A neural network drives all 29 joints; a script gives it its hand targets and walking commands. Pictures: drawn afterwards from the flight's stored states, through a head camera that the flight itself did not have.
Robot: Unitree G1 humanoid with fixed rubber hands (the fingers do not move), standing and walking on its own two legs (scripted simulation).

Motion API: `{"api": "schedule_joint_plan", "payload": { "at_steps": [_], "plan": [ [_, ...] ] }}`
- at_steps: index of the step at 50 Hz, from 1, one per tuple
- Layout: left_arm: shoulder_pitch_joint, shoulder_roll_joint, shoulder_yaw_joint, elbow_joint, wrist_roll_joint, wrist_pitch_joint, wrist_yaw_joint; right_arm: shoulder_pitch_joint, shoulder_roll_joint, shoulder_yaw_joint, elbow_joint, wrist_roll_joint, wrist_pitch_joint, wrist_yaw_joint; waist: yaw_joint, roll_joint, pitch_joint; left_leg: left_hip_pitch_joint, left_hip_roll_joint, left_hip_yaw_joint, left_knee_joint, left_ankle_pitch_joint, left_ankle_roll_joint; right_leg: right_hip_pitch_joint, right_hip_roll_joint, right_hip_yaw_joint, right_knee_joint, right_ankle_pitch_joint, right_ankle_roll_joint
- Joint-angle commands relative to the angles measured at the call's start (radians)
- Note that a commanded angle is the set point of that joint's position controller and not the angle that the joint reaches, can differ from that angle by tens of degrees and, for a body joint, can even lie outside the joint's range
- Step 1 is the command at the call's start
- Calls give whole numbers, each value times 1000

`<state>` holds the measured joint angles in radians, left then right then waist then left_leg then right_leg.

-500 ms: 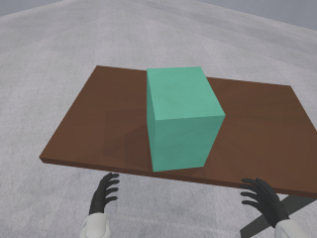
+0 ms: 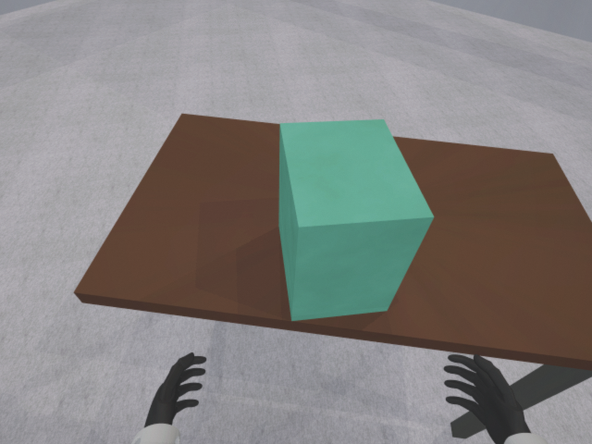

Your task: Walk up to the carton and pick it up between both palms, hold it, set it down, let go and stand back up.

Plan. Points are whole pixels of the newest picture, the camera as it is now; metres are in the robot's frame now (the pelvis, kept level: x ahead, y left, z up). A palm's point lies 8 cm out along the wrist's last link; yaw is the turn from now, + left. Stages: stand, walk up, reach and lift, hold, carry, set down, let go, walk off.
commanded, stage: set down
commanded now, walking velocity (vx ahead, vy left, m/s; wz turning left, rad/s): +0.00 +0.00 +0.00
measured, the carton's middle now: (336, 222) +0.44 -0.03 +0.05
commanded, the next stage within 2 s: let go in 1.14 s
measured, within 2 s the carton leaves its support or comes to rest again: neither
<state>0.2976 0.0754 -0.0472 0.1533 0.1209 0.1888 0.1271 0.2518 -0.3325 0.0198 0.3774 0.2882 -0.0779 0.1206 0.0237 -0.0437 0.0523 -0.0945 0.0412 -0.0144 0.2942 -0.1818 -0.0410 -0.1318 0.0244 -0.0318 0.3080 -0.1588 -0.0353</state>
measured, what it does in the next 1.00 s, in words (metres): stands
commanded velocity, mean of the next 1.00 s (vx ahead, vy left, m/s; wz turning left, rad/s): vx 0.00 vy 0.00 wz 0.00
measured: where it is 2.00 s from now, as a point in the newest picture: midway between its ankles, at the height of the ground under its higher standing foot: outside the picture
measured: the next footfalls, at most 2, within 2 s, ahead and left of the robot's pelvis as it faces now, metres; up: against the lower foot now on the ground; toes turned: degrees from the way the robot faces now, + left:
none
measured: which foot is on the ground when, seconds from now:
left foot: down 0.00-1.00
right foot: down 0.00-1.00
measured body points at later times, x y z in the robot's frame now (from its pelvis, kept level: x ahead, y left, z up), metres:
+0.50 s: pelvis +0.01 +0.00 +0.00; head +0.04 +0.02 +0.45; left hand +0.17 +0.22 -0.09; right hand +0.18 -0.23 -0.07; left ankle -0.01 +0.15 -0.75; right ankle +0.01 -0.10 -0.75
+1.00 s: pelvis +0.02 +0.01 +0.00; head +0.05 +0.02 +0.45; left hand +0.18 +0.24 -0.09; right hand +0.17 -0.23 -0.09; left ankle -0.01 +0.15 -0.75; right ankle +0.01 -0.10 -0.75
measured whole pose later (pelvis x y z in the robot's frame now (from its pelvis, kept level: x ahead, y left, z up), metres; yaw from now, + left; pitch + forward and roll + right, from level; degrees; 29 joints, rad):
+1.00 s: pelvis +0.02 +0.01 +0.00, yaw +0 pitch +0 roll +0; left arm 0.23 0.21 -0.01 0.45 0.07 0.10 0.02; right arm 0.24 -0.23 0.02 0.69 0.13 -0.26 0.02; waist 0.02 -0.03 0.05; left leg -0.10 0.04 -0.01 0.31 -0.22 -0.03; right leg -0.13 0.02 -0.03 0.31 -0.18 -0.03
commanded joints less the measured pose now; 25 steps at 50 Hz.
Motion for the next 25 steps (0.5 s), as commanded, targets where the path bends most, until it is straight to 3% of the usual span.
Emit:
{"api": "schedule_joint_plan", "payload": {
  "at_steps": [1, 2, 3, 4, 5, 8, 9, 10, 11, 13, 14, 15, 18, 19, 20, 21, 22, 23, 24, 25],
  "plan": [
    [0, 43, 50, -173, -67, -101, 2, 11, -70, -57, -95, -124, -100, -14, 3, -3, -174, 73, -43, 54, 8, 203, 18, 72, -22, 36, -62, 193, 19],
    [3, 59, 71, -84, -73, -94, -15, 33, -49, -45, -71, -136, -95, -24, -2, -36, -128, 38, -57, 63, 9, 157, 29, 85, -35, 61, -73, 183, 25],
    [-9, 63, 60, -36, -63, -93, -23, 34, -31, -43, -28, -153, -93, -26, -34, -32, -103, 33, -58, 53, 1, 117, 30, 78, -50, 69, -91, 139, 17],
    [-40, 69, 66, -43, -73, -91, -23, 13, -24, -37, -8, -147, -87, -25, -14, -7, -82, 30, -62, 65, -2, 104, 36, 52, -45, 73, -98, 69, 26],
    [-21, 63, 65, -16, -57, -83, -22, 25, -19, -24, 7, -154, -81, -26, -9, 7, -54, 39, -59, 64, -2, 109, 35, 29, -46, 76, -91, 82, 23],
    [-86, 125, 94, 42, -88, -80, -53, -31, 18, -32, -2, -195, -81, -57, -8, -31, -74, -21, -70, 80, 11, 31, 41, 77, -71, 102, -100, -13, 42],
    [-110, 138, 95, 27, -101, -94, -44, -43, 24, -44, -1, -207, -83, -63, -2, -43, -68, -15, -62, 79, 4, 40, 46, 59, -60, 87, -90, -8, 40],
    [-110, 129, 83, -56, -92, -110, -27, -59, 0, -55, -27, -196, -102, -55, 3, -12, -106, 2, -51, 70, 5, 86, 35, 59, -41, 67, -67, 19, 31],
    [-103, 126, 80, -48, -109, -115, -29, -34, 7, -47, -11, -193, -105, -59, -2, 21, -102, 17, -54, 80, 5, 79, 32, 55, -48, 74, -66, 46, 33],
    [-97, 138, 81, 16, -102, -111, -40, -32, 29, -35, 40, -209, -109, -70, -7, 16, -79, 18, -56, 85, 12, 86, 32, 56, -47, 60, -76, 39, 31],
    [-82, 131, 80, 42, -78, -104, -43, -8, 42, -29, 76, -206, -103, -65, -10, 41, -55, 8, -57, 78, 4, 81, 28, 55, -52, 65, -82, 44, 28],
    [-106, 148, 89, 43, -94, -103, -46, -52, 32, -42, 28, -222, -102, -79, -7, 7, -84, 12, -53, 80, 7, 54, 39, 49, -46, 60, -74, 6, 40],
    [-107, 186, 101, 146, -101, -100, -76, -26, 88, -31, 99, -251, -106, -104, -19, 8, -47, -9, -67, 91, 16, 32, 40, 60, -68, 75, -70, 39, 46],
    [-128, 184, 97, 68, -119, -114, -70, -72, 53, -57, 74, -250, -119, -103, -10, 5, -83, 17, -53, 84, 19, 65, 37, 43, -51, 58, -64, 37, 46],
    [-132, 184, 95, -70, -137, -142, -46, -84, 19, -75, -15, -231, -151, -90, 7, 60, -164, 19, -39, 81, 20, 128, 19, 72, -32, 40, -42, 65, 36],
    [-99, 185, 98, 112, -110, -127, -65, -36, 86, -49, 116, -255, -140, -102, -15, 25, -84, 3, -55, 85, 23, 79, 28, 59, -44, 54, -57, 88, 46],
    [-106, 188, 97, 89, -108, -137, -63, -43, 67, -46, 103, -248, -146, -98, -12, 14, -102, 24, -45, 74, 23, 109, 30, 54, -34, 47, -56, 96, 29],
    [-92, 189, 103, 112, -92, -133, -70, -17, 68, -54, 163, -259, -148, -104, -22, 54, -100, 32, -44, 75, 32, 119, 18, 75, -38, 46, -54, 118, 35],
    [-69, 172, 110, 177, -93, -113, -83, -19, 58, -31, 183, -253, -141, -105, -30, 21, -62, 34, -52, 80, 32, 149, 23, 67, -33, 38, -55, 161, 45],
    [-99, 180, 110, 113, -94, -131, -80, -20, 53, -46, 153, -253, -159, -106, -31, 48, -104, 47, -53, 80, 41, 178, 14, 77, -32, 35, -48, 204, 41]
  ]
}}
